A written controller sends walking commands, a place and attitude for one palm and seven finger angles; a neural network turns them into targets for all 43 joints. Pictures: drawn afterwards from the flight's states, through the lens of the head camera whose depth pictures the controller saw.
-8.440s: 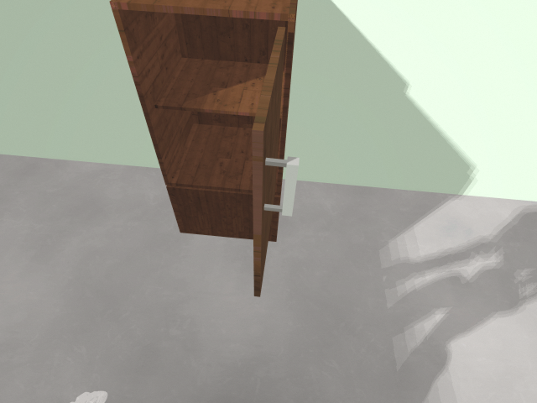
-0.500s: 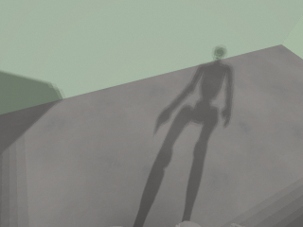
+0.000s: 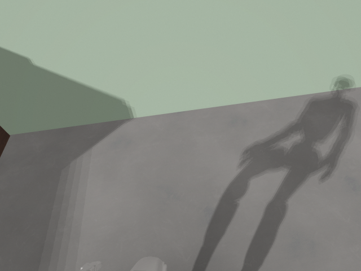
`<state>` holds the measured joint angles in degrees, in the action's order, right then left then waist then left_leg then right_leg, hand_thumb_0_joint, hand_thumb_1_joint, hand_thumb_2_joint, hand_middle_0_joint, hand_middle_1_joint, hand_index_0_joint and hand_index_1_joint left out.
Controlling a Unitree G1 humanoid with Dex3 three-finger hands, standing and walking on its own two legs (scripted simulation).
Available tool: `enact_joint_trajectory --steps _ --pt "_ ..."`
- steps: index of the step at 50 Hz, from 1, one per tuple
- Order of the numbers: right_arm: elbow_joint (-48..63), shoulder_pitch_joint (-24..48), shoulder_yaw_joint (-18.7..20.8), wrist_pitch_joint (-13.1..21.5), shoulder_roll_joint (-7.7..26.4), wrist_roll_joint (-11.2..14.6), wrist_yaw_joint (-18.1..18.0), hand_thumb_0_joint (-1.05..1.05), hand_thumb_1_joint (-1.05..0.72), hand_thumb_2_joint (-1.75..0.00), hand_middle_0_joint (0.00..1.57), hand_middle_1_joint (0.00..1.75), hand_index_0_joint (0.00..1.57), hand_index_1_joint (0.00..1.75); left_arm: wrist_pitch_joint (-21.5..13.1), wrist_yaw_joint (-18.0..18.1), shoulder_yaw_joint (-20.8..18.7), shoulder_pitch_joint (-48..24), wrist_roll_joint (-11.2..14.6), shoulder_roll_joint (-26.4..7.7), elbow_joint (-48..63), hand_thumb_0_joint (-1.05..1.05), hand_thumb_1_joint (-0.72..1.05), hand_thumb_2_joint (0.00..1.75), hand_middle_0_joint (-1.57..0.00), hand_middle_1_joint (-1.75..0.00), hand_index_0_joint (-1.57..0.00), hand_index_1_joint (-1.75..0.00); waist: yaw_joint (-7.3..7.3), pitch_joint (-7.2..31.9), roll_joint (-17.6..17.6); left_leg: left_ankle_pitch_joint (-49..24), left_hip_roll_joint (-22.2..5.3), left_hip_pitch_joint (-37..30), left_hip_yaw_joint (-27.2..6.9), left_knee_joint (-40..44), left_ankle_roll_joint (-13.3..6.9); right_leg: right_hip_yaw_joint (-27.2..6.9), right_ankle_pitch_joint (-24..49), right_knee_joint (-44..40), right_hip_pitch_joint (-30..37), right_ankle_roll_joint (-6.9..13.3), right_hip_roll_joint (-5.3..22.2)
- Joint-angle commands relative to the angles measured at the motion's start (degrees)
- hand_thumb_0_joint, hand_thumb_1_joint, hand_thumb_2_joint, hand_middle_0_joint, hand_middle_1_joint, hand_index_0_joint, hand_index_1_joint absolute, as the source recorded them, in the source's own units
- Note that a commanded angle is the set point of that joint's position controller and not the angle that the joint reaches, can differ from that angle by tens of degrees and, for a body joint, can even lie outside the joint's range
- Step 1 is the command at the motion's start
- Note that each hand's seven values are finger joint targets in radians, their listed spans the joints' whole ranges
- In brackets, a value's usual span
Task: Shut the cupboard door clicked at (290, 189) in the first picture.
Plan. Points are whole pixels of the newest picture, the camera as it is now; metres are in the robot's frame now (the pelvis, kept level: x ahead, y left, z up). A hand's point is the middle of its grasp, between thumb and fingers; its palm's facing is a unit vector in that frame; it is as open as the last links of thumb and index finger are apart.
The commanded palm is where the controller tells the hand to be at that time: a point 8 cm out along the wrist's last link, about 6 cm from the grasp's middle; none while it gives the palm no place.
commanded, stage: walk to a spot facing it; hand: left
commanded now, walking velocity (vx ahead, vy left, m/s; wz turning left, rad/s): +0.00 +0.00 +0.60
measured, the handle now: out of the picture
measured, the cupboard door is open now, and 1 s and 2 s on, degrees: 89 89 89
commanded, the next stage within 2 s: none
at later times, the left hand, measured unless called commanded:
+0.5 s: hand out of the picture +0.05 +0.29 -0.16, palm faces +0.31 -0.93 -0.22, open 7.4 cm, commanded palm none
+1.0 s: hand out of the picture +0.13 +0.23 -0.16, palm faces +0.57 -0.79 -0.22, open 7.3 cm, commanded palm none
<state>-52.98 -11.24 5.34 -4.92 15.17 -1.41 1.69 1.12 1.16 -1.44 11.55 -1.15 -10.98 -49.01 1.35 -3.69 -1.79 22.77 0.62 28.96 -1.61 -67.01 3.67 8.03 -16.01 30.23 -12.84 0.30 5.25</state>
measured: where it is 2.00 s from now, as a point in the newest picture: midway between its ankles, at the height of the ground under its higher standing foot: (133, 206)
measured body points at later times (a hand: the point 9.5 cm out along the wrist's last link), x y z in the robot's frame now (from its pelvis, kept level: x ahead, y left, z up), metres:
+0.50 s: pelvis +0.04 +0.06 +0.01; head +0.06 +0.09 +0.46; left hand +0.03 +0.34 -0.14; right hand +0.14 -0.17 -0.13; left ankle -0.03 +0.14 -0.74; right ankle +0.13 -0.09 -0.66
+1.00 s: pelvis +0.23 +0.07 +0.01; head +0.24 +0.08 +0.46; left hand +0.10 +0.28 -0.14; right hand +0.44 -0.10 -0.13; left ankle +0.21 +0.23 -0.66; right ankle +0.26 -0.04 -0.74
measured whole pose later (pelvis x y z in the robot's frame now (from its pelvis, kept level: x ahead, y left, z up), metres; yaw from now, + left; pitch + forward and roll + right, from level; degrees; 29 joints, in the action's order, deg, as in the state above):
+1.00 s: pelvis +0.23 +0.07 +0.01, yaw +33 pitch -1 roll -1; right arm -56.1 -10.5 4.6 -0.7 13.4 -1.8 2.3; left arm -4.2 0.6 -2.4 19.7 -1.6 -10.3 -59.2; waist -0.3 -1.5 -0.8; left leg 9.9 -6.2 34.8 2.4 -59.0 1.1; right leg 15.9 -14.9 21.4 -5.4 -0.1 4.5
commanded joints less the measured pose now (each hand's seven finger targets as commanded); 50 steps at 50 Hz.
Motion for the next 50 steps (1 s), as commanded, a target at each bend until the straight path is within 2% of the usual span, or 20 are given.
enact_joint_trajectory --steps 1,7,9,10,11,12,13,16,19,29,31,33,34,35,36,38,40,42,46,50 --pt "5.0 4.5 0.4 1.2 3.4 0.3 0.4 0.00 -0.90 -0.90 0.20 0.30 0.20 0.30 -1.3 1.0 -3.8 1.3 -0.5 -12.6 3.1 0.00 0.90 0.90 -0.20 -0.30 -0.20 -0.30 -2.55 1.6 12.1 1.8 -1.9 1.0 2.8 7.1 0.9 -6.9 13.0 -12.0 3.8 5.9 14.5" --pt "6.2 6.4 -0.7 2.6 2.6 0.6 0.4 0.00 -0.90 -0.90 0.20 0.30 0.20 0.30 -1.1 0.5 -5.0 4.9 -0.7 -15.4 0.6 0.00 0.90 0.90 -0.20 -0.30 -0.20 -0.30 -4.46 5.8 15.0 4.8 -1.7 -6.5 7.2 23.9 -0.6 -5.3 13.4 -8.9 7.5 5.8 17.5" --pt "5.3 1.5 -0.7 3.6 3.5 0.3 0.3 0.00 -0.90 -0.90 0.20 0.30 0.20 0.30 -1.0 -0.1 -5.3 3.8 -0.4 -15.5 -0.2 0.00 0.90 0.90 -0.20 -0.30 -0.20 -0.30 -1.78 8.0 11.8 0.1 -1.3 -15.7 8.9 36.3 -1.7 -1.7 2.4 -3.9 3.9 2.9 16.7" --pt "4.0 -2.3 0.0 4.1 5.9 0.3 0.3 0.00 -0.90 -0.90 0.20 0.30 0.20 0.30 -0.8 -0.5 -5.1 3.5 0.2 -14.5 -0.1 0.00 0.90 0.90 -0.20 -0.30 -0.20 -0.30 0.35 8.9 5.0 -3.2 -2.0 -25.3 6.4 43.7 -2.7 1.3 -4.4 3.9 -4.0 -0.2 14.5" --pt "3.2 -6.7 1.7 4.5 13.2 -0.2 -0.2 0.00 -0.90 -0.90 0.20 0.30 0.20 0.30 -0.4 -1.3 -4.5 2.2 0.6 -10.4 2.0 0.00 0.90 0.90 -0.20 -0.30 -0.20 -0.30 3.46 8.1 -13.6 1.6 -16.4 -32.7 -16.3 50.3 -8.8 5.3 -17.0 19.7 -20.5 -4.7 6.1" --pt "1.9 -11.8 2.4 4.7 16.9 -0.3 -0.7 0.00 -0.90 -0.90 0.20 0.30 0.20 0.30 -0.5 -1.7 -3.4 -4.6 -0.1 -8.1 5.8 0.00 0.90 0.90 -0.20 -0.30 -0.20 -0.30 6.15 5.0 -18.0 -1.1 -25.4 -32.9 -29.0 53.9 -14.9 0.7 -22.7 29.4 -31.5 -5.4 2.7" --pt "0.6 -13.2 2.1 4.8 15.6 -0.2 -1.2 0.00 -0.90 -0.90 0.20 0.30 0.20 0.30 -0.5 -1.4 -3.4 -8.7 -0.4 -8.7 6.4 0.00 0.90 0.90 -0.20 -0.30 -0.20 -0.30 6.65 4.3 -13.7 5.6 -24.9 -29.9 -30.3 54.6 -15.9 -4.5 -19.5 34.0 -32.8 -4.8 3.8" --pt "2.7 -4.8 -0.2 6.2 9.3 0.0 -2.1 0.00 -0.90 -0.90 0.20 0.30 0.20 0.30 -1.4 -2.7 -4.2 -5.7 -0.3 -9.2 2.1 0.00 0.90 0.90 -0.20 -0.30 -0.20 -0.30 1.63 -0.9 -8.2 1.8 -15.4 -22.0 -18.9 55.2 -12.7 -6.6 -4.7 36.2 -28.6 -4.8 3.8" --pt "2.2 -4.7 -0.6 7.4 8.1 0.5 -2.1 0.00 -0.90 -0.90 0.20 0.30 0.20 0.30 -1.6 -3.0 -3.8 -1.9 -0.3 -8.9 -0.3 0.00 0.90 0.90 -0.20 -0.30 -0.20 -0.30 -0.03 1.7 -6.4 -9.5 -12.2 -23.8 -13.0 54.7 -12.5 -5.8 0.5 33.5 -25.3 -5.7 2.8" --pt "-2.1 -10.8 -0.2 7.9 7.7 0.1 -2.3 0.00 -0.90 -0.90 0.20 0.30 0.20 0.30 -2.8 -3.1 -2.8 -11.9 0.3 -6.6 3.4 0.00 0.90 0.90 -0.20 -0.30 -0.20 -0.30 2.15 -1.2 -6.2 -20.5 -12.7 -26.1 -14.9 52.3 -14.4 -4.1 0.4 12.9 -22.3 -6.5 0.9" --pt "-2.3 -10.0 -0.1 7.8 7.6 -0.1 -2.4 0.00 -0.90 -0.90 0.20 0.30 0.20 0.30 -3.2 -3.1 -2.8 -10.7 0.3 -6.3 3.1 0.00 0.90 0.90 -0.20 -0.30 -0.20 -0.30 1.29 -0.9 -7.0 -23.4 -12.1 -23.0 -14.9 49.7 -13.6 -2.9 0.9 7.9 -15.4 -5.7 -0.9" --pt "-2.4 -8.2 -0.2 7.7 7.4 0.1 -2.6 0.00 -0.90 -0.90 0.20 0.30 0.20 0.30 -4.0 -2.9 -3.5 -1.6 0.2 -7.3 0.5 0.00 0.90 0.90 -0.20 -0.30 -0.20 -0.30 -3.06 2.7 -3.3 -24.7 -9.2 -17.1 -12.9 41.1 -11.2 -1.8 5.0 -0.7 1.1 -4.6 -3.3" --pt "-2.2 -7.5 -0.2 8.2 6.1 0.5 -2.3 0.00 -0.90 -0.90 0.20 0.30 0.20 0.30 -4.8 -2.6 -4.3 7.5 -0.1 -10.3 -2.3 0.00 0.90 0.90 -0.20 -0.30 -0.20 -0.30 -7.12 7.1 1.0 -22.6 -6.1 -10.2 -10.3 30.3 -8.8 -5.6 6.3 -4.0 15.5 -3.1 0.3" --pt "-0.7 -10.0 -1.1 8.7 1.2 1.2 -1.9 0.00 -0.90 -0.90 0.20 0.30 0.20 0.30 -5.6 -1.6 -6.2 16.1 -0.9 -17.8 -4.2 0.00 0.90 0.90 -0.20 -0.30 -0.20 -0.30 -9.73 15.4 18.8 -0.5 1.6 3.4 -2.6 11.1 -5.1 -25.8 1.4 -9.2 31.4 2.5 19.1" --pt "1.7 -7.5 -0.8 8.8 2.5 0.9 -1.8 0.00 -0.90 -0.90 0.20 0.30 0.20 0.30 -5.1 -1.2 -6.1 19.2 0.0 -19.7 -4.9 0.00 0.90 0.90 -0.20 -0.30 -0.20 -0.30 -9.99 15.8 18.1 12.3 1.7 9.6 -2.3 -0.9 -5.0 -37.9 0.6 -14.7 30.3 6.6 26.7" --pt "1.0 -4.0 -0.1 8.2 2.5 0.5 -0.8 0.00 -0.90 -0.90 0.20 0.30 0.20 0.30 -4.9 -0.8 -5.2 9.1 -0.1 -14.6 -3.3 0.00 0.90 0.90 -0.20 -0.30 -0.20 -0.30 -6.53 5.9 12.6 2.3 -4.6 10.5 -2.9 -9.7 -5.7 -33.5 -22.0 -19.4 13.2 6.6 24.4" --pt "-0.2 -2.2 -0.4 6.6 0.5 -0.2 0.1 0.00 -0.90 -0.90 0.20 0.30 0.20 0.30 -5.5 -0.5 -3.3 4.1 -0.5 -8.2 -3.0 0.00 0.90 0.90 -0.20 -0.30 -0.20 -0.30 -3.13 -1.1 8.8 -5.3 -7.1 7.3 -1.7 -7.3 -4.5 -18.9 -13.1 -20.7 0.3 3.8 19.1" --pt "-1.7 -4.8 -0.7 5.4 -1.1 -0.2 0.5 0.00 -0.90 -0.90 0.20 0.30 0.20 0.30 -6.0 -0.4 -2.6 4.7 -0.6 -6.2 -3.9 0.00 0.90 0.90 -0.20 -0.30 -0.20 -0.30 -1.27 -0.2 10.9 -9.1 -6.7 5.9 0.1 -4.4 -3.7 -9.3 -4.1 -20.5 -0.5 2.4 15.3" --pt "-0.7 -1.4 -0.8 4.9 -2.0 -0.3 1.1 0.00 -0.90 -0.90 0.20 0.30 0.20 0.30 -6.8 -0.3 -2.5 8.1 -0.6 -5.4 -6.6 0.00 0.90 0.90 -0.20 -0.30 -0.20 -0.30 -0.96 -1.6 9.0 -13.4 -7.5 8.7 2.5 3.4 -2.4 -2.6 3.5 -21.8 2.2 3.3 14.0" --pt "1.8 6.7 -1.9 5.4 -3.2 -0.2 1.9 0.00 -0.90 -0.90 0.20 0.30 0.20 0.30 -6.9 -0.1 -2.1 12.1 -0.6 -6.6 -9.2 0.00 0.90 0.90 -0.20 -0.30 -0.20 -0.30 -3.14 -2.9 6.9 -14.6 -7.4 6.6 5.6 18.8 -2.7 1.2 11.4 -20.6 6.4 4.0 14.0"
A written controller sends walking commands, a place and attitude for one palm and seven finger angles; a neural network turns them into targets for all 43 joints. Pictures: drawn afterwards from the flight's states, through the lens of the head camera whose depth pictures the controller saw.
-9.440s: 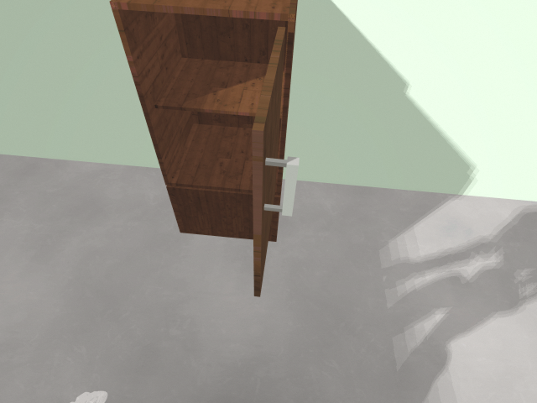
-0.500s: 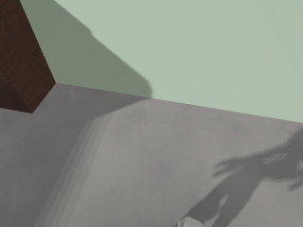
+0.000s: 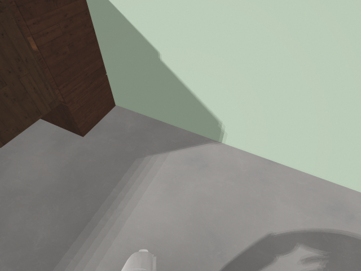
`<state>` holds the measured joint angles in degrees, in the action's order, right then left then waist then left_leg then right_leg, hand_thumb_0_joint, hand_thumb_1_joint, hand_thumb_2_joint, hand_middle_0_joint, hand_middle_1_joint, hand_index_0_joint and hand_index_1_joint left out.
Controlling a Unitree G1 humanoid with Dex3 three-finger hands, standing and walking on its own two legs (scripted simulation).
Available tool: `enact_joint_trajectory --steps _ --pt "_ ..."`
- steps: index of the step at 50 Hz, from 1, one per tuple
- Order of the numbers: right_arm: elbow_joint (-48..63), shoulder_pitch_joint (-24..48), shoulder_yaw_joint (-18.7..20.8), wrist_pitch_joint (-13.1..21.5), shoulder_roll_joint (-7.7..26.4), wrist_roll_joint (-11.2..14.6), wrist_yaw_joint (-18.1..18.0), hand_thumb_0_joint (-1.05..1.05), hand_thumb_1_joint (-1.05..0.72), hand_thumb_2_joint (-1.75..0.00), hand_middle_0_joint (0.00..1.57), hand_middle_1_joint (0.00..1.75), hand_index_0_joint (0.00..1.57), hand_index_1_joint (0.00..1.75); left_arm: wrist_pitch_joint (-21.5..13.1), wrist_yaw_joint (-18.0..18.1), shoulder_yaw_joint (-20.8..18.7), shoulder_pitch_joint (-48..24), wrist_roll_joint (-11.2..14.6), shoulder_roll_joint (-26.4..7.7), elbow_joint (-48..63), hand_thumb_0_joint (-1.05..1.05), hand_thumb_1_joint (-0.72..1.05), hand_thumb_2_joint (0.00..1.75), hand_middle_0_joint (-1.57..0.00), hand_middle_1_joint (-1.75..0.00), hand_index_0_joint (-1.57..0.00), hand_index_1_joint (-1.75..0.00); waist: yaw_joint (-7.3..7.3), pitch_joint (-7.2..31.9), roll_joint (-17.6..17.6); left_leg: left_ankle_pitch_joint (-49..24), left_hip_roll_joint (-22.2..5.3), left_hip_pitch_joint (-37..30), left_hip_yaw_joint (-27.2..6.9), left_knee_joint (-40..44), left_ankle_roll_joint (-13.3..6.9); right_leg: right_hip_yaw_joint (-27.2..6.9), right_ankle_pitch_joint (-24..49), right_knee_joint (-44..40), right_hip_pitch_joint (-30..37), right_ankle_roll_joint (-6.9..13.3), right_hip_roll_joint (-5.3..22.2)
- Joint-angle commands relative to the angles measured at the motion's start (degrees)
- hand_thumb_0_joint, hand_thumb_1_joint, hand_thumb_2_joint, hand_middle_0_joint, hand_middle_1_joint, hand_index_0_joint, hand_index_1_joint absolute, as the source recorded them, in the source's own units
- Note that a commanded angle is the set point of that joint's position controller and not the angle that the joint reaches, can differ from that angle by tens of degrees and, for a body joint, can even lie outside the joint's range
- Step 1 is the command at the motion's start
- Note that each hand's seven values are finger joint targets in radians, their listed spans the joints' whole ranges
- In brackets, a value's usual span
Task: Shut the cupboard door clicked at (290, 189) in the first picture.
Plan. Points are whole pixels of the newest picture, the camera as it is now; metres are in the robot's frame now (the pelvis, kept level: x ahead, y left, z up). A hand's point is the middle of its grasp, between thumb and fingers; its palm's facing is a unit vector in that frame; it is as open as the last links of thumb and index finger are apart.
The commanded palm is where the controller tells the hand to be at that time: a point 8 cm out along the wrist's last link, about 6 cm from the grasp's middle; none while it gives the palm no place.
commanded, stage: walk to a spot facing it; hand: left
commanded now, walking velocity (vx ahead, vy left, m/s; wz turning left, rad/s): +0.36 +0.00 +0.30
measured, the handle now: out of the picture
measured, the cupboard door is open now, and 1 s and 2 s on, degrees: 89 89 89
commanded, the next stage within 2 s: turn to face it in 1.14 s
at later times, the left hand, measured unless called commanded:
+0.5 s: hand (95, 236) +0.23 +0.26 -0.17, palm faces +0.16 -0.98 -0.15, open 7.4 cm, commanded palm none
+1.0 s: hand (131, 169) +0.45 +0.20 -0.16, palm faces +0.20 -0.95 -0.24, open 7.1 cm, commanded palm none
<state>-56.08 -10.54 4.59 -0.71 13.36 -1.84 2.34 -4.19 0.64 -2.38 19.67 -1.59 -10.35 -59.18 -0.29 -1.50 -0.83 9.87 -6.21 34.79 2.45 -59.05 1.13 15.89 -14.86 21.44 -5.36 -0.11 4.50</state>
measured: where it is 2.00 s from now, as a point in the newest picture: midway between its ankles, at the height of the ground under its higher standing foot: (178, 205)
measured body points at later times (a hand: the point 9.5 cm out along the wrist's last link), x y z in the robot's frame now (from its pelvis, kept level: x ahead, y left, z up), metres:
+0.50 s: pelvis +0.20 +0.07 +0.00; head +0.20 +0.09 +0.45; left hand +0.23 +0.31 -0.16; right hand +0.27 -0.17 -0.13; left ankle +0.17 +0.13 -0.74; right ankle +0.29 -0.08 -0.66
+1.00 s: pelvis +0.42 +0.00 +0.00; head +0.43 -0.01 +0.45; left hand +0.44 +0.25 -0.14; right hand +0.42 -0.22 -0.17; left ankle +0.40 +0.16 -0.65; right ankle +0.45 -0.07 -0.74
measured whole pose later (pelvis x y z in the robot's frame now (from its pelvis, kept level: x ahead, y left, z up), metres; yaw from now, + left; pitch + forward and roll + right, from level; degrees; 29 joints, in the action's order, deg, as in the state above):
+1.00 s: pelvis +0.42 +0.00 +0.00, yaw +9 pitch -1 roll +0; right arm -62.9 -19.5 3.5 0.4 8.9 -1.7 0.2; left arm -4.5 1.0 -3.4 13.1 -0.8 -9.6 -59.8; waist 2.0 -1.7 -1.7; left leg 12.9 -6.5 31.9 1.2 -67.3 0.2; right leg 13.0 -12.4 24.0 -11.3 3.6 1.5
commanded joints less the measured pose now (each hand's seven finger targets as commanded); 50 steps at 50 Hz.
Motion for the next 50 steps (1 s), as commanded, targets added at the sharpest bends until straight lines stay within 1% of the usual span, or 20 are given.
enact_joint_trajectory --steps 1,5,7,8,9,10,11,13,17,26,33,35,37,38,39,40,42,44,46,50 --pt "5.2 7.3 -1.4 1.4 -1.5 0.3 1.4 0.00 -0.90 -0.90 0.20 0.30 0.20 0.30 -1.5 0.4 -1.1 4.8 -0.1 -7.7 0.5 0.00 0.90 0.90 -0.20 -0.30 -0.20 -0.30 -1.95 -5.1 6.6 -1.7 -0.1 -0.1 2.4 13.7 -0.5 -5.8 11.9 -11.3 0.2 4.4 14.8" --pt "5.9 8.8 -1.6 2.2 -0.5 0.4 1.1 0.00 -0.90 -0.90 0.20 0.30 0.20 0.30 -0.7 0.5 -1.3 7.2 -0.2 -9.0 -1.4 0.00 0.90 0.90 -0.20 -0.30 -0.20 -0.30 -2.52 -4.5 7.7 3.7 1.5 -6.3 4.2 20.7 -2.6 -5.9 18.8 -6.8 4.4 4.8 17.1" --pt "3.9 2.1 -1.2 2.9 1.2 0.1 0.3 0.00 -0.90 -0.90 0.20 0.30 0.20 0.30 -0.4 0.4 -1.5 6.8 0.0 -10.1 -1.9 0.00 0.90 0.90 -0.20 -0.30 -0.20 -0.30 1.17 -0.5 6.5 4.9 5.3 -19.1 7.2 26.4 -4.0 -2.4 29.8 5.3 2.7 3.5 15.4" --pt "1.4 -6.9 -0.2 3.3 4.7 -0.2 -0.3 0.00 -0.90 -0.90 0.20 0.30 0.20 0.30 -0.3 0.3 -1.3 6.2 0.3 -9.4 -1.9 0.00 0.90 0.90 -0.20 -0.30 -0.20 -0.30 5.38 4.8 0.8 2.7 4.6 -33.6 5.0 30.9 -5.1 0.1 27.3 19.6 -3.6 1.5 13.1" --pt "-0.3 -14.8 1.9 3.5 12.8 -0.6 -1.3 0.00 -0.90 -0.90 0.20 0.30 0.20 0.30 0.0 -0.4 -1.1 8.1 0.9 -6.1 -0.2 0.00 0.90 0.90 -0.20 -0.30 -0.20 -0.30 8.07 12.2 -15.4 2.6 -10.5 -48.9 -17.4 35.1 -9.8 1.1 2.2 38.7 -20.4 -2.2 4.5" --pt "-1.6 -18.9 2.1 3.2 15.5 0.7 -2.2 0.00 -0.90 -0.90 0.20 0.30 0.20 0.30 -0.1 -0.6 -0.4 3.6 1.0 -5.5 2.8 0.00 0.90 0.90 -0.20 -0.30 -0.20 -0.30 8.97 12.2 -15.3 -5.3 -18.1 -51.6 -29.2 41.3 -13.5 -6.2 -18.3 48.1 -30.6 -2.1 0.6" --pt "-1.6 -15.4 1.7 3.4 14.5 1.1 -3.0 0.00 -0.90 -0.90 0.20 0.30 0.20 0.30 0.3 -0.1 -0.5 1.3 1.1 -5.7 2.7 0.00 0.90 0.90 -0.20 -0.30 -0.20 -0.30 7.70 12.0 -10.6 -5.0 -19.4 -48.2 -27.3 41.7 -13.5 -11.4 -16.1 52.6 -32.9 -1.5 2.7" --pt "0.6 -7.2 0.3 4.0 8.4 1.2 -3.2 0.00 -0.90 -0.90 0.20 0.30 0.20 0.30 0.9 -0.7 -0.9 -0.9 0.5 -5.3 0.6 0.00 0.90 0.90 -0.20 -0.30 -0.20 -0.30 3.99 3.3 -2.4 -2.3 -15.1 -33.5 -18.5 44.0 -11.0 -13.7 -7.6 52.0 -31.0 -1.7 6.5" --pt "-0.7 -5.2 -1.2 5.0 3.1 1.3 -3.2 0.00 -0.90 -0.90 0.20 0.30 0.20 0.30 3.0 -0.9 -0.9 3.4 -0.2 -1.8 -1.8 0.00 0.90 0.90 -0.20 -0.30 -0.20 -0.30 -0.40 -1.7 -5.5 -1.0 -8.3 -22.7 -8.1 49.5 -8.2 -13.1 0.7 45.6 -25.1 -2.8 5.9" --pt "-2.9 -11.8 -0.9 5.9 2.6 1.2 -3.9 0.00 -0.90 -0.90 0.20 0.30 0.20 0.30 3.7 -1.8 -1.8 -9.9 0.0 -2.8 3.8 0.00 0.90 0.90 -0.20 -0.30 -0.20 -0.30 0.69 -5.2 -4.5 -10.1 -8.7 -32.8 -5.4 50.9 -10.4 -13.3 9.2 32.6 -35.8 -3.7 5.2" --pt "-6.5 -18.4 -0.9 5.4 3.2 0.2 -4.0 0.00 -0.90 -0.90 0.20 0.30 0.20 0.30 2.4 -2.2 -1.1 -21.3 0.3 -2.2 8.0 0.00 0.90 0.90 -0.20 -0.30 -0.20 -0.30 3.99 -7.2 -4.8 -19.0 -10.2 -36.3 -4.8 46.4 -10.5 -10.5 4.9 17.2 -29.5 -0.7 1.8" --pt "-7.0 -17.3 -0.9 5.3 4.3 0.1 -4.1 0.00 -0.90 -0.90 0.20 0.30 0.20 0.30 2.0 -2.3 -1.4 -18.1 0.4 -2.8 7.6 0.00 0.90 0.90 -0.20 -0.30 -0.20 -0.30 1.98 -5.6 -5.3 -25.5 -10.1 -35.3 -3.1 42.3 -9.8 -9.1 2.7 13.5 -22.0 0.6 -0.1" --pt "-7.4 -16.5 -0.9 5.2 4.6 0.6 -3.9 0.00 -0.90 -0.90 0.20 0.30 0.20 0.30 1.0 -2.0 -2.1 -4.3 0.1 -5.3 3.3 0.00 0.90 0.90 -0.20 -0.30 -0.20 -0.30 -4.20 2.0 -0.9 -31.4 -5.9 -31.5 -0.4 26.5 -7.0 -7.4 6.4 7.1 -2.5 1.7 -3.1" --pt "-6.6 -16.4 -0.9 5.4 3.1 1.3 -3.3 0.00 -0.90 -0.90 0.20 0.30 0.20 0.30 0.2 -1.3 -3.3 5.3 -0.3 -9.9 0.3 0.00 0.90 0.90 -0.20 -0.30 -0.20 -0.30 -7.87 8.2 6.4 -20.3 -2.1 -19.4 1.8 11.8 -4.8 -16.6 6.1 5.7 13.8 4.5 5.6" --pt "-4.9 -18.4 -1.5 5.8 -0.5 1.8 -3.2 0.00 -0.90 -0.90 0.20 0.30 0.20 0.30 0.1 -0.7 -4.8 12.6 0.0 -16.5 -1.5 0.00 0.90 0.90 -0.20 -0.30 -0.20 -0.30 -8.21 14.6 18.3 18.8 7.0 -3.9 3.8 -7.4 -2.1 -40.6 12.6 -0.2 25.2 10.9 22.8" --pt "-4.5 -15.9 -1.2 5.2 1.3 1.9 -3.3 0.00 -0.90 -0.90 0.20 0.30 0.20 0.30 0.5 -0.6 -4.8 10.1 1.0 -17.0 -1.2 0.00 0.90 0.90 -0.20 -0.30 -0.20 -0.30 -7.62 14.3 12.6 21.7 4.4 -1.8 -3.2 -16.7 -3.2 -43.7 3.4 -5.0 19.1 12.9 25.2" --pt "-4.0 -10.7 -0.7 4.5 -0.1 1.0 -2.7 0.00 -0.90 -0.90 0.20 0.30 0.20 0.30 0.4 -0.3 -3.1 -0.6 0.9 -10.4 1.4 0.00 0.90 0.90 -0.20 -0.30 -0.20 -0.30 -3.69 2.1 5.4 11.0 -0.5 1.4 -4.9 -18.8 -3.1 -34.9 -8.3 -9.1 2.3 9.5 20.8" --pt "-5.5 -12.6 -0.9 2.9 -2.8 0.5 -2.3 0.00 -0.90 -0.90 0.20 0.30 0.20 0.30 -0.2 0.0 -1.6 -4.7 0.5 -5.3 1.7 0.00 0.90 0.90 -0.20 -0.30 -0.20 -0.30 -0.02 -1.9 4.6 5.6 -2.0 -3.2 -4.2 -14.4 -2.1 -22.9 -3.8 -11.5 -8.5 6.3 16.4" --pt "-6.4 -14.8 -1.0 1.8 -3.9 0.2 -2.0 0.00 -0.90 -0.90 0.20 0.30 0.20 0.30 -0.7 0.0 -1.0 -3.2 0.3 -3.6 0.4 0.00 0.90 0.90 -0.20 -0.30 -0.20 -0.30 1.35 -1.6 6.5 3.0 -1.5 -3.8 -2.9 -11.1 -1.3 -16.2 1.8 -12.0 -9.8 5.0 13.9" --pt "-3.9 -10.5 -0.5 1.0 -3.7 0.1 -1.1 0.00 -0.90 -0.90 0.20 0.30 0.20 0.30 -1.5 0.3 -1.2 -1.0 0.2 -3.5 -0.2 0.00 0.90 0.90 -0.20 -0.30 -0.20 -0.30 1.63 -2.4 5.8 -0.7 -2.1 0.7 -1.5 -5.8 0.1 -10.7 8.0 -12.7 -7.2 5.3 13.6"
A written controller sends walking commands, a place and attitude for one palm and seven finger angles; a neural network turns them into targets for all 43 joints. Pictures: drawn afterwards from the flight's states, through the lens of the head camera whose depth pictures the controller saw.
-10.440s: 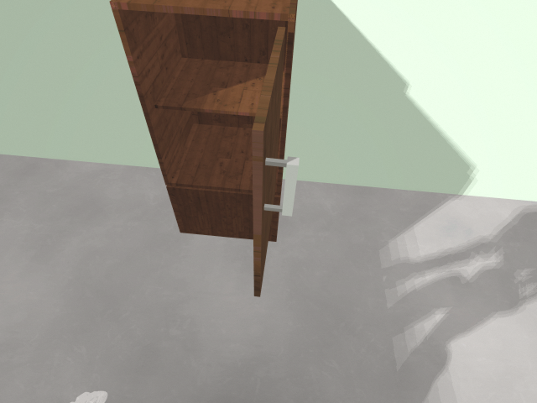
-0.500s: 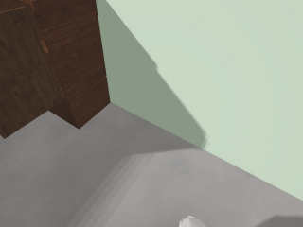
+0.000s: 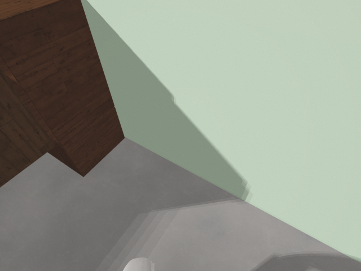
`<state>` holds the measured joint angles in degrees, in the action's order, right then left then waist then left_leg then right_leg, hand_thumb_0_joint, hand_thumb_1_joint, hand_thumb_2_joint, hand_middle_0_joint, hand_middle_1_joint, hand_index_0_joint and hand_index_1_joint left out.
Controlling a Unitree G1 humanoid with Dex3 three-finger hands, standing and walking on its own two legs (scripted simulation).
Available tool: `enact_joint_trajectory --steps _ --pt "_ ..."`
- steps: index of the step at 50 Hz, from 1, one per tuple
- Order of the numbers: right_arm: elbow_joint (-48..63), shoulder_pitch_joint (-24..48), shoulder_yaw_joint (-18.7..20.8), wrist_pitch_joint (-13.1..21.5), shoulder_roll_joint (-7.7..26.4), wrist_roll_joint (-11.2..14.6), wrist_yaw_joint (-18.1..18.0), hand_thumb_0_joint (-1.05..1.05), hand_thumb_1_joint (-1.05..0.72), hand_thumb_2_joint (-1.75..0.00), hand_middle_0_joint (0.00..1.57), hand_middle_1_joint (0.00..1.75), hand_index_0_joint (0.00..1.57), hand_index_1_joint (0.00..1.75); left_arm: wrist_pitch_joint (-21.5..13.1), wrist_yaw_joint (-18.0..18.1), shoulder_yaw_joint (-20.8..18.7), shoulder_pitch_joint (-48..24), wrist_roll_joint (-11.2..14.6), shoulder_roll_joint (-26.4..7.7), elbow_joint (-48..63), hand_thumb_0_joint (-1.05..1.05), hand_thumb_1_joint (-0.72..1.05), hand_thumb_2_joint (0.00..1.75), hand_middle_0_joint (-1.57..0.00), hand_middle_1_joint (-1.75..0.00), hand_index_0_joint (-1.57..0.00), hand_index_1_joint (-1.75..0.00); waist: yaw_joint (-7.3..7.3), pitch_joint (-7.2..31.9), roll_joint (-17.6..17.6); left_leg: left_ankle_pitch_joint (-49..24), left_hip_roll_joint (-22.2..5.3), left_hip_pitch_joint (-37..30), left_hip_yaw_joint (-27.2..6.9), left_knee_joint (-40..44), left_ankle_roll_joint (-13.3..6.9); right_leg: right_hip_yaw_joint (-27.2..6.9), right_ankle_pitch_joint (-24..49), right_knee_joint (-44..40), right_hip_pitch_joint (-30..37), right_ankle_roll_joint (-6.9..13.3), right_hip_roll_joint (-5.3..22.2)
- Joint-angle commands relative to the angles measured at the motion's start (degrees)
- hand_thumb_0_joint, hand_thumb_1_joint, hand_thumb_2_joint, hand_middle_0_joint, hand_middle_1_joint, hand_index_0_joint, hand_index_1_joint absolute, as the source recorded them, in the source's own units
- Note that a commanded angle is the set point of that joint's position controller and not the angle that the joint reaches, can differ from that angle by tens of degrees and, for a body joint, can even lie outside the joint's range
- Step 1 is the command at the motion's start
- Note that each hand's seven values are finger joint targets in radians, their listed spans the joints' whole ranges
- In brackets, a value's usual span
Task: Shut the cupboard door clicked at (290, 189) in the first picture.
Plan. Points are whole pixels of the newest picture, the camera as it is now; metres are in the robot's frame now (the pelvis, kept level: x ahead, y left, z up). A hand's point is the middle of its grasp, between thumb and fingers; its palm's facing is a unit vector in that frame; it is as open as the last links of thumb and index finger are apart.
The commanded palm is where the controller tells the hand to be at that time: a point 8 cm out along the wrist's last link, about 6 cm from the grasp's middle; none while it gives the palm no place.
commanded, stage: walk to a spot facing it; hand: left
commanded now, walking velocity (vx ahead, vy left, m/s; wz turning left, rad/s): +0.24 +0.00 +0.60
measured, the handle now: out of the picture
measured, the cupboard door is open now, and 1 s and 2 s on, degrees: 89 89 89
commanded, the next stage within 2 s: turn to face it in 0.14 s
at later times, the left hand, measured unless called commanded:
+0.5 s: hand out of the picture +0.12 +0.26 -0.19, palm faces +0.34 -0.92 -0.20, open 7.4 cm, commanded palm none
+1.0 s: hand (99, 247) +0.21 +0.22 -0.14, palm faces +0.50 -0.82 -0.27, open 7.4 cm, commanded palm none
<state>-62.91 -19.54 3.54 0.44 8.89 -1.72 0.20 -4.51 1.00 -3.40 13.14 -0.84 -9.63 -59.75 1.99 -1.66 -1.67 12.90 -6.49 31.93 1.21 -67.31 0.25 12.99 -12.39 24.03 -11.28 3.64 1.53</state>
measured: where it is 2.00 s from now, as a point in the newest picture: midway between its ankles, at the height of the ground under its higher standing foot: outside the picture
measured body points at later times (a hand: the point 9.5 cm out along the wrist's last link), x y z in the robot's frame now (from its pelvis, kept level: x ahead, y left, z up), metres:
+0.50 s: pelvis +0.15 +0.06 -0.01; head +0.18 +0.09 +0.44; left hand +0.10 +0.31 -0.17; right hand +0.35 -0.13 -0.13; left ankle +0.18 +0.14 -0.74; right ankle +0.16 -0.10 -0.65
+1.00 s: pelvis +0.21 +0.00 +0.00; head +0.24 -0.01 +0.44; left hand +0.18 +0.27 -0.12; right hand +0.37 -0.21 -0.16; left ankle +0.11 +0.11 -0.64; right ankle +0.26 -0.08 -0.74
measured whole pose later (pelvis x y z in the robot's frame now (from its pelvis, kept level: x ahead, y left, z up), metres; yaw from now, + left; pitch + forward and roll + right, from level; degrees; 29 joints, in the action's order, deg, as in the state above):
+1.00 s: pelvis +0.21 +0.00 +0.00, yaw +32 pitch -1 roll +2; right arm -54.4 -13.9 5.5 -4.7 15.3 -1.4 1.1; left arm 0.5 1.3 -1.0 9.6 -0.8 -10.1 -48.9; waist 2.9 -3.8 -2.3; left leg 22.9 0.3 29.2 -1.3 -68.7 4.1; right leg 8.3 -16.0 29.8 -12.9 0.8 4.9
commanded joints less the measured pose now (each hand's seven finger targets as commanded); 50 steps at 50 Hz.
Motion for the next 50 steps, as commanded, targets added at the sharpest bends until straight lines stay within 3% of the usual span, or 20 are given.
enact_joint_trajectory --steps 1,10,12,13,14,15,16,17,19,22,27,33,36,38,39,40,41,43,45,50 --pt "4.1 0.9 0.5 -0.2 1.0 0.1 1.3 0.00 -0.90 -0.90 0.20 0.30 0.20 0.30 -1.3 0.0 0.0 6.3 -0.5 -4.3 0.2 0.00 0.90 0.90 -0.20 -0.30 -0.20 -0.30 -0.94 -3.2 7.2 -4.5 -2.1 5.1 0.2 4.0 1.2 -6.8 7.7 -15.3 -0.4 1.6 16.8" --pt "11.5 17.9 -0.9 -0.2 2.9 0.3 2.8 0.00 -0.90 -0.90 0.20 0.30 0.20 0.30 0.1 0.6 -0.2 12.9 -0.7 -8.2 -0.9 0.00 0.90 0.90 -0.20 -0.30 -0.20 -0.30 -4.68 -4.6 8.0 -0.6 0.8 1.4 6.2 24.6 -0.3 -0.3 31.5 -6.5 10.3 0.7 19.5" --pt "11.7 15.7 -0.9 -0.1 3.9 0.2 2.2 0.00 -0.90 -0.90 0.20 0.30 0.20 0.30 0.5 0.6 -0.5 12.8 -0.7 -9.5 -0.5 0.00 0.90 0.90 -0.20 -0.30 -0.20 -0.30 -3.32 -2.0 8.3 2.2 3.8 -5.1 8.5 28.1 -1.4 0.5 43.4 0.4 11.7 0.4 19.7" --pt "11.1 12.2 -0.5 0.1 5.2 0.2 1.8 0.00 -0.90 -0.90 0.20 0.30 0.20 0.30 0.7 0.6 -0.8 12.3 -0.7 -10.6 -0.3 0.00 0.90 0.90 -0.20 -0.30 -0.20 -0.30 -1.55 1.0 7.7 1.6 5.3 -11.5 8.9 31.6 -2.1 1.6 47.2 7.5 11.3 -0.6 19.9" --pt "10.0 6.0 0.2 0.3 7.6 -0.1 1.4 0.00 -0.90 -0.90 0.20 0.30 0.20 0.30 0.9 0.6 -1.1 10.7 -0.3 -11.6 0.6 0.00 0.90 0.90 -0.20 -0.30 -0.20 -0.30 2.18 5.0 6.5 -4.6 6.4 -22.0 8.9 37.8 -2.5 3.8 44.8 18.5 7.7 -2.6 18.5" --pt "9.2 -0.3 1.6 0.7 13.3 -0.5 0.7 0.00 -0.90 -0.90 0.20 0.30 0.20 0.30 1.0 0.0 -1.1 10.0 0.5 -10.5 2.7 0.00 0.90 0.90 -0.20 -0.30 -0.20 -0.30 4.96 11.8 -3.3 -24.3 -3.0 -37.5 -1.4 39.9 -6.4 4.6 24.9 34.3 -4.7 -6.1 12.8" --pt "8.6 -3.7 2.8 0.8 20.3 0.3 0.2 0.00 -0.90 -0.90 0.20 0.30 0.20 0.30 1.2 -0.5 -0.4 9.6 1.2 -7.0 5.4 0.00 0.90 0.90 -0.20 -0.30 -0.20 -0.30 5.05 16.5 -15.8 -56.6 -20.0 -46.2 -23.1 39.7 -15.8 -0.6 -24.6 50.5 -20.7 -8.7 4.7" --pt "8.4 -4.5 2.7 0.4 20.9 1.6 0.0 0.00 -0.90 -0.90 0.20 0.30 0.20 0.30 1.9 0.4 -0.6 6.5 0.7 -8.4 7.2 0.00 0.90 0.90 -0.20 -0.30 -0.20 -0.30 4.82 16.8 -4.2 -54.7 -21.6 -43.5 -20.1 39.7 -17.6 -8.1 -24.8 53.3 -22.0 -7.7 5.5" --pt "11.5 4.4 2.0 0.7 16.5 1.2 -1.0 0.00 -0.90 -0.90 0.20 0.30 0.20 0.30 3.0 0.7 -0.9 4.2 0.5 -6.6 6.6 0.00 0.90 0.90 -0.20 -0.30 -0.20 -0.30 1.83 9.7 -4.6 -36.6 -16.2 -30.6 -16.7 44.3 -13.7 -11.3 -18.0 51.9 -23.3 -8.7 7.6" --pt "13.6 12.5 0.7 0.6 12.6 0.9 -0.7 0.00 -0.90 -0.90 0.20 0.30 0.20 0.30 4.9 0.0 -1.6 7.9 -0.2 -5.9 5.3 0.00 0.90 0.90 -0.20 -0.30 -0.20 -0.30 -3.07 3.5 -6.1 -25.9 -7.5 -17.4 -8.3 48.6 -8.9 -10.7 -9.4 45.7 -16.4 -9.3 7.2" --pt "13.8 11.1 1.8 0.0 13.2 0.6 -0.4 0.00 -0.90 -0.90 0.20 0.30 0.20 0.30 5.9 0.1 -2.1 3.9 -0.4 -7.2 8.5 0.00 0.90 0.90 -0.20 -0.30 -0.20 -0.30 -2.58 3.7 -4.9 -13.1 -6.0 -17.0 -12.7 50.7 -9.9 -11.5 -6.9 38.8 -17.8 -10.1 6.0" --pt "12.9 6.7 3.0 -0.8 13.5 0.2 -0.5 0.00 -0.90 -0.90 0.20 0.30 0.20 0.30 5.5 0.3 -1.6 -5.2 -0.1 -7.6 13.8 0.00 0.90 0.90 -0.20 -0.30 -0.20 -0.30 -0.08 4.7 -6.4 -22.5 -5.6 -22.4 -18.7 46.1 -11.2 -12.0 -11.7 25.9 -16.6 -9.9 2.7" --pt "13.5 7.5 3.5 -1.3 14.1 0.2 -0.6 0.00 -0.90 -0.90 0.20 0.30 0.20 0.30 5.2 0.5 -1.3 -4.4 0.4 -7.7 14.7 0.00 0.90 0.90 -0.20 -0.30 -0.20 -0.30 -0.78 5.9 -8.4 -27.8 -4.6 -20.4 -21.0 43.2 -10.4 -11.7 -11.4 17.7 -9.7 -9.0 0.3" --pt "14.1 9.0 3.7 -1.6 14.1 0.6 -0.5 0.00 -0.90 -0.90 0.20 0.30 0.20 0.30 4.6 0.7 -1.5 -1.2 0.7 -8.7 14.3 0.00 0.90 0.90 -0.20 -0.30 -0.20 -0.30 -2.84 6.7 -6.6 -27.2 -2.8 -17.0 -21.3 39.7 -8.3 -11.3 -4.2 6.8 -1.6 -8.6 -0.3" --pt "14.4 9.0 3.4 -1.5 12.8 1.0 -0.4 0.00 -0.90 -0.90 0.20 0.30 0.20 0.30 4.0 0.9 -1.8 1.1 0.6 -10.3 13.9 0.00 0.90 0.90 -0.20 -0.30 -0.20 -0.30 -3.99 7.6 -3.2 -20.6 0.0 -12.6 -20.0 35.7 -5.6 -13.3 2.3 -2.4 6.1 -8.0 2.3" --pt "15.1 7.5 2.9 -1.4 9.0 1.5 0.1 0.00 -0.90 -0.90 0.20 0.30 0.20 0.30 3.4 1.3 -2.7 3.1 -0.4 -15.4 13.7 0.00 0.90 0.90 -0.20 -0.30 -0.20 -0.30 -4.46 9.5 11.1 -0.8 7.0 -1.9 -11.3 24.9 -0.7 -25.0 11.5 -7.1 16.0 -4.2 16.3" --pt "16.2 7.0 2.9 -1.4 8.3 1.2 0.0 0.00 -0.90 -0.90 0.20 0.30 0.20 0.30 3.6 1.1 -2.7 2.9 -0.6 -18.4 14.2 0.00 0.90 0.90 -0.20 -0.30 -0.20 -0.30 -3.96 8.3 16.9 22.0 11.6 2.8 -4.6 12.7 2.2 -31.5 24.1 -5.7 12.6 2.7 28.2" --pt "14.9 7.4 3.5 -3.1 10.1 0.7 0.0 0.00 -0.90 -0.90 0.20 0.30 0.20 0.30 3.9 1.5 -2.3 -2.1 -0.1 -15.2 15.3 0.00 0.90 0.90 -0.20 -0.30 -0.20 -0.30 -1.90 3.9 12.8 18.5 7.7 0.7 -7.1 -2.5 2.2 -27.6 19.2 -6.3 1.3 4.7 24.9" --pt "13.2 6.1 3.0 -3.6 9.3 0.3 0.9 0.00 -0.90 -0.90 0.20 0.30 0.20 0.30 3.7 1.2 -1.1 -5.8 -0.1 -11.5 15.8 0.00 0.90 0.90 -0.20 -0.30 -0.20 -0.30 0.12 0.1 9.5 10.8 5.9 1.5 -5.0 -6.2 3.3 -17.0 19.7 -4.8 -0.3 2.6 18.5" --pt "13.5 9.1 2.1 -4.1 8.8 0.5 1.3 0.00 -0.90 -0.90 0.20 0.30 0.20 0.30 3.8 1.2 -1.4 -0.2 -0.4 -12.4 13.4 0.00 0.90 0.90 -0.20 -0.30 -0.20 -0.30 -2.50 1.2 11.3 10.9 5.2 0.0 -1.2 1.5 4.7 -11.5 22.7 -3.6 4.9 2.3 17.9"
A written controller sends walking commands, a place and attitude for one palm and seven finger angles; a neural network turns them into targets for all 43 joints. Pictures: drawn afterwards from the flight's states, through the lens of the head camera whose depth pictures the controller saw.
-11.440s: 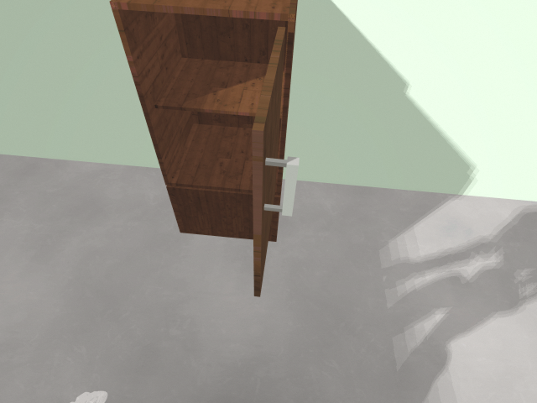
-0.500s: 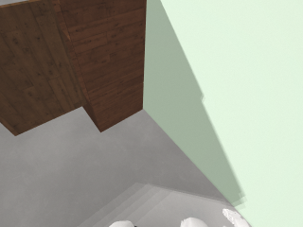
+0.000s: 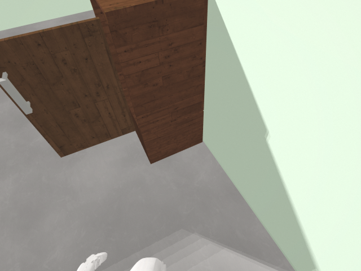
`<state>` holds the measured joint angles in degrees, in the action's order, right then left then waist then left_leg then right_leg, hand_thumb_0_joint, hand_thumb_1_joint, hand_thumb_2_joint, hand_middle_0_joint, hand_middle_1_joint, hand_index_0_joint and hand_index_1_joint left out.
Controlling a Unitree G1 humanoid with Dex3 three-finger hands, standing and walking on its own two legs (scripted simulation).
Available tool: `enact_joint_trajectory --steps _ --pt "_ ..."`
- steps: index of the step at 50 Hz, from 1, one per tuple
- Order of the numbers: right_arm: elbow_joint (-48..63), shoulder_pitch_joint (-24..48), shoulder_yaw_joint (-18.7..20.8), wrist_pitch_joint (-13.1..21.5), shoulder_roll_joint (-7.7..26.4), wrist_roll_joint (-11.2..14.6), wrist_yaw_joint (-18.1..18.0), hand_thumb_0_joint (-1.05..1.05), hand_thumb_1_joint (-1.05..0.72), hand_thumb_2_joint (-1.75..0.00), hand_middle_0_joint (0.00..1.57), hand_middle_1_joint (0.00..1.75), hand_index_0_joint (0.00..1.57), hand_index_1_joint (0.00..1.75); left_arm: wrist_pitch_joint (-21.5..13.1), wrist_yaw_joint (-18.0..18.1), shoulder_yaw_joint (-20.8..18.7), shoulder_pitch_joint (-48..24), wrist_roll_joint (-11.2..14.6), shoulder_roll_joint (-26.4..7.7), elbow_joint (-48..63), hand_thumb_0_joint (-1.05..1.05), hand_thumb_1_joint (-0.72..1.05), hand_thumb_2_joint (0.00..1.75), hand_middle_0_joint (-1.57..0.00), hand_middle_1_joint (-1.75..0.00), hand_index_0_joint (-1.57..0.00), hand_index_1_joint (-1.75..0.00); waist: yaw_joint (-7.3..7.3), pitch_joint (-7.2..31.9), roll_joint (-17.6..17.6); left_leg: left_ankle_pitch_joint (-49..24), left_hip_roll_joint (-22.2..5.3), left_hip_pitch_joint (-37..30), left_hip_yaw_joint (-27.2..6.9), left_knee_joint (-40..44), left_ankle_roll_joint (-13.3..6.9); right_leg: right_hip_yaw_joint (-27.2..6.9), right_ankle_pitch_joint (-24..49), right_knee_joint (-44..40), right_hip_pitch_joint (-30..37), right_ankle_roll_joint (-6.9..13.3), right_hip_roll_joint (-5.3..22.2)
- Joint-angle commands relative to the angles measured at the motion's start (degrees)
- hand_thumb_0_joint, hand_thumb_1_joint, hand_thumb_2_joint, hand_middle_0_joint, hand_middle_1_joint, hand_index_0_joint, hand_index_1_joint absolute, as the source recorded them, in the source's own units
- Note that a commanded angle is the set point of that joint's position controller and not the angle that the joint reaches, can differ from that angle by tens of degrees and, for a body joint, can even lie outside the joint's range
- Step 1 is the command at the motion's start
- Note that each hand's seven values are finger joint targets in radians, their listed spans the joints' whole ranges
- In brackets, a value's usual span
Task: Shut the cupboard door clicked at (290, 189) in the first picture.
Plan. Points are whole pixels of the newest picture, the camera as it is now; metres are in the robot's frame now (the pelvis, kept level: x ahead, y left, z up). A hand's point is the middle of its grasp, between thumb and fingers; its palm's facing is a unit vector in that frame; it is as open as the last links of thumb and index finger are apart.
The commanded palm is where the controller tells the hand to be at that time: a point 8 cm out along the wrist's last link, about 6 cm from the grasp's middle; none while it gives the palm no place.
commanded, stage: turn to face it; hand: left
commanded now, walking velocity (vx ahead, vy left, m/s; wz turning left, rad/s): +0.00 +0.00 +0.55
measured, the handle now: (17, 93) +0.68 +0.60 +0.00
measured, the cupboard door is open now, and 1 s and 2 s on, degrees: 89 89 89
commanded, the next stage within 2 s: take the last steps up to it in 0.54 s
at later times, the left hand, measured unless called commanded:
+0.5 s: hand out of the picture -0.05 +0.28 -0.17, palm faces +0.30 -0.92 -0.25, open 7.4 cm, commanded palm none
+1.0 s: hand out of the picture -0.11 +0.18 -0.15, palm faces +0.43 -0.87 -0.22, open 7.4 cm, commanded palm none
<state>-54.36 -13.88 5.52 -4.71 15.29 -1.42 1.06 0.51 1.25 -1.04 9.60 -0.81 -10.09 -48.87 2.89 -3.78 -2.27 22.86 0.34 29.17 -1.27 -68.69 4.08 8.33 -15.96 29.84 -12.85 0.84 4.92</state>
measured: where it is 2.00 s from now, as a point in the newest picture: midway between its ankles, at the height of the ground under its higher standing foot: (144, 265)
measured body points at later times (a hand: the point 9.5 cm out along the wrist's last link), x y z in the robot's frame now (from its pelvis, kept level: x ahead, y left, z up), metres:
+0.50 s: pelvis -0.04 +0.05 +0.00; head -0.02 +0.08 +0.45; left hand -0.07 +0.33 -0.15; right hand +0.15 -0.15 -0.12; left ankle -0.04 +0.14 -0.74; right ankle +0.00 -0.10 -0.67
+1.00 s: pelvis -0.03 +0.03 +0.01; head -0.03 +0.00 +0.46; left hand -0.13 +0.23 -0.13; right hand +0.06 -0.21 -0.15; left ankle -0.07 +0.18 -0.65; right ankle -0.02 -0.09 -0.74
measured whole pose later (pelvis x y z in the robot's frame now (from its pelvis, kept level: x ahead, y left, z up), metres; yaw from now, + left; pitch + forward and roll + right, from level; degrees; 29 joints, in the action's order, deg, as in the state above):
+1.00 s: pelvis -0.03 +0.03 +0.01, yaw +22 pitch -1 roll +2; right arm -60.4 -18.6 4.8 -3.5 13.1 -2.1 1.7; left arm -2.1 0.9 -1.4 21.9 -1.0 -7.5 -60.2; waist -0.6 0.4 -1.6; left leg 11.1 -3.6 30.3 0.1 -62.3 3.1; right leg 7.0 -13.2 19.4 -4.9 -0.3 4.3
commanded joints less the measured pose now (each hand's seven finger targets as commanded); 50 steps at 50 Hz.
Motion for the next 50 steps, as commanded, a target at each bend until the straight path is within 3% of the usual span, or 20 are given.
enact_joint_trajectory --steps 1,7,10,11,13,14,15,18,20,28,32,34,35,36,37,38,39,41,43,50 --pt "5.1 4.4 0.0 1.0 2.4 0.3 0.4 0.00 -0.90 -0.90 0.20 0.30 0.20 0.30 -1.1 0.9 -3.9 4.3 -0.5 -12.5 2.0 0.00 0.90 0.90 -0.20 -0.30 -0.20 -0.30 -3.78 3.6 11.9 1.6 -1.7 2.3 1.8 5.0 0.9 -6.3 26.6 -9.2 7.5 5.4 14.9" --pt "6.3 8.5 -1.4 2.0 1.7 0.9 0.2 0.00 -0.90 -0.90 0.20 0.30 0.20 0.30 -0.3 0.5 -4.7 7.6 -1.0 -15.1 -0.4 0.00 0.90 0.90 -0.20 -0.30 -0.20 -0.30 -6.04 6.0 15.2 5.2 -0.9 -5.3 6.2 22.7 -0.5 -4.4 32.9 -5.5 9.8 6.3 16.5" --pt "5.7 5.2 -1.4 2.7 2.6 0.9 -0.2 0.00 -0.90 -0.90 0.20 0.30 0.20 0.30 0.1 0.3 -5.1 6.5 -0.6 -15.3 -1.5 0.00 0.90 0.90 -0.20 -0.30 -0.20 -0.30 -3.88 7.7 15.2 -3.0 -0.4 -14.5 7.7 36.8 -1.6 -1.6 30.0 -0.2 7.0 3.1 15.9" --pt "4.9 2.5 -1.0 3.2 4.3 0.7 -0.1 0.00 -0.90 -0.90 0.20 0.30 0.20 0.30 0.4 0.2 -5.1 5.6 -0.1 -14.7 -1.4 0.00 0.90 0.90 -0.20 -0.30 -0.20 -0.30 -1.92 8.4 11.2 -10.9 -1.6 -21.9 6.8 45.0 -2.4 0.7 24.8 4.6 2.2 0.4 14.7" --pt "4.5 -2.4 1.3 3.5 15.1 0.5 -0.6 0.00 -0.90 -0.90 0.20 0.30 0.20 0.30 0.9 -0.3 -3.2 2.7 0.1 -8.5 2.3 0.00 0.90 0.90 -0.20 -0.30 -0.20 -0.30 1.53 9.3 -15.3 -42.7 -24.3 -32.9 -18.5 49.4 -13.1 1.0 -21.5 25.5 -20.5 -6.1 3.9" --pt "3.1 -3.5 1.0 3.4 14.0 0.3 -1.2 0.00 -0.90 -0.90 0.20 0.30 0.20 0.30 1.7 0.3 -3.1 0.1 -0.3 -9.5 2.5 0.00 0.90 0.90 -0.20 -0.30 -0.20 -0.30 2.32 9.0 -12.3 -41.9 -24.2 -28.7 -17.4 48.7 -16.2 -4.3 -22.0 30.5 -19.7 -5.7 3.5" --pt "3.4 -0.9 0.7 3.5 12.7 0.2 -1.9 0.00 -0.90 -0.90 0.20 0.30 0.20 0.30 1.8 0.4 -3.4 -1.1 0.0 -9.2 1.3 0.00 0.90 0.90 -0.20 -0.30 -0.20 -0.30 1.34 6.5 -13.5 -41.4 -21.3 -26.4 -15.7 48.3 -16.2 -6.1 -19.0 33.1 -20.9 -5.6 3.2" --pt "5.1 6.6 -0.9 3.9 8.6 0.3 -2.2 0.00 -0.90 -0.90 0.20 0.30 0.20 0.30 1.6 -0.4 -3.5 3.7 0.0 -9.6 -2.5 0.00 0.90 0.90 -0.20 -0.30 -0.20 -0.30 -2.90 4.6 -6.9 -39.1 -15.3 -22.6 -8.5 48.5 -13.6 -6.4 -9.4 34.3 -17.4 -5.9 2.4" --pt "4.8 6.6 -1.0 4.1 8.2 0.5 -2.1 0.00 -0.90 -0.90 0.20 0.30 0.20 0.30 1.8 -0.4 -3.3 5.0 0.0 -9.3 -3.3 0.00 0.90 0.90 -0.20 -0.30 -0.20 -0.30 -2.96 5.0 -6.4 -37.5 -14.0 -22.7 -6.8 49.3 -13.3 -6.1 -7.5 32.5 -15.8 -6.3 1.8" --pt "3.1 3.1 -0.6 3.6 7.3 0.2 -2.0 0.00 -0.90 -0.90 0.20 0.30 0.20 0.30 1.6 0.0 -2.7 1.2 0.1 -7.8 -2.1 0.00 0.90 0.90 -0.20 -0.30 -0.20 -0.30 -1.23 3.9 -6.3 -29.5 -14.4 -21.7 -13.4 50.8 -14.6 -6.3 -9.6 20.0 -11.6 -5.9 -0.6" --pt "2.3 3.6 -0.5 3.4 6.8 0.0 -2.0 0.00 -0.90 -0.90 0.20 0.30 0.20 0.30 1.0 0.3 -2.4 3.3 0.4 -6.3 -2.9 0.00 0.90 0.90 -0.20 -0.30 -0.20 -0.30 -2.28 5.3 -7.5 -28.0 -13.2 -19.7 -15.3 50.0 -14.1 -5.8 -8.2 11.3 -5.6 -4.7 -2.4" --pt "1.6 3.4 -0.8 3.5 5.6 0.2 -2.0 0.00 -0.90 -0.90 0.20 0.30 0.20 0.30 0.2 0.3 -2.4 6.6 0.4 -5.8 -4.5 0.00 0.90 0.90 -0.20 -0.30 -0.20 -0.30 -3.84 7.1 -6.2 -18.6 -11.2 -16.4 -15.0 48.5 -12.4 -5.2 -2.6 1.3 2.6 -4.4 -3.0" --pt "1.5 3.7 -1.0 3.6 4.5 0.6 -1.8 0.00 -0.90 -0.90 0.20 0.30 0.20 0.30 -0.4 0.3 -2.4 9.3 0.2 -6.4 -5.6 0.00 0.90 0.90 -0.20 -0.30 -0.20 -0.30 -5.14 7.6 -3.8 -9.0 -8.6 -12.0 -13.4 46.2 -10.4 -5.5 0.6 -7.2 9.4 -4.1 -2.0" --pt "1.6 2.6 -1.4 3.7 1.3 1.0 -1.6 0.00 -0.90 -0.90 0.20 0.30 0.20 0.30 -1.0 0.5 -3.0 10.9 -0.6 -9.7 -6.4 0.00 0.90 0.90 -0.20 -0.30 -0.20 -0.30 -5.76 5.8 5.3 2.3 -2.8 -1.9 -8.0 37.6 -6.8 -14.0 -7.7 -14.2 15.9 -1.7 5.9" --pt "3.6 3.6 -2.0 3.6 -1.4 0.9 -1.2 0.00 -0.90 -0.90 0.20 0.30 0.20 0.30 -1.0 0.6 -4.3 12.3 -1.2 -14.7 -5.8 0.00 0.90 0.90 -0.20 -0.30 -0.20 -0.30 -7.20 1.4 19.1 9.5 3.6 8.4 -0.5 24.4 -3.4 -31.2 -21.1 -22.4 14.7 4.1 19.4" --pt "4.3 6.4 -0.7 2.9 3.4 0.0 -0.9 0.00 -0.90 -0.90 0.20 0.30 0.20 0.30 -1.0 0.7 -4.6 12.6 -0.4 -15.1 -5.3 0.00 0.90 0.90 -0.20 -0.30 -0.20 -0.30 -8.36 -1.2 16.1 8.7 0.2 8.9 -2.9 14.9 -3.4 -34.7 -27.6 -25.6 6.3 7.2 23.8" --pt "3.7 7.2 -0.3 2.6 3.3 -0.4 -0.4 0.00 -0.90 -0.90 0.20 0.30 0.20 0.30 -1.3 0.8 -4.5 10.6 -0.3 -13.9 -5.2 0.00 0.90 0.90 -0.20 -0.30 -0.20 -0.30 -6.90 -4.2 14.1 4.4 -0.9 8.4 -4.1 9.2 -3.8 -34.9 -30.4 -27.0 0.6 6.8 21.7" --pt "0.4 1.9 0.0 2.5 2.0 -0.5 0.5 0.00 -0.90 -0.90 0.20 0.30 0.20 0.30 -2.4 0.3 -3.3 6.0 -0.2 -10.0 -4.9 0.00 0.90 0.90 -0.20 -0.30 -0.20 -0.30 -2.96 -4.8 8.8 -5.2 -2.2 6.9 -2.1 4.5 -2.9 -21.7 -19.8 -24.2 -0.6 3.3 15.1" --pt "-1.0 -1.2 -0.1 2.6 0.5 -0.4 0.7 0.00 -0.90 -0.90 0.20 0.30 0.20 0.30 -3.2 0.3 -2.9 7.7 -0.1 -7.9 -5.7 0.00 0.90 0.90 -0.20 -0.30 -0.20 -0.30 -2.82 -3.1 10.1 -10.1 -2.6 5.8 -0.1 2.9 -1.9 -14.3 -11.2 -22.8 1.0 1.6 12.1" --pt "0.0 3.3 -0.5 3.4 -1.0 -0.3 1.2 0.00 -0.90 -0.90 0.20 0.30 0.20 0.30 -4.4 0.4 -2.8 16.7 -0.8 -7.2 -10.4 0.00 0.90 0.90 -0.20 -0.30 -0.20 -0.30 -5.79 -4.6 10.3 -12.0 -5.7 9.4 2.5 9.7 -0.9 -13.9 -11.4 -24.0 5.6 4.1 14.3"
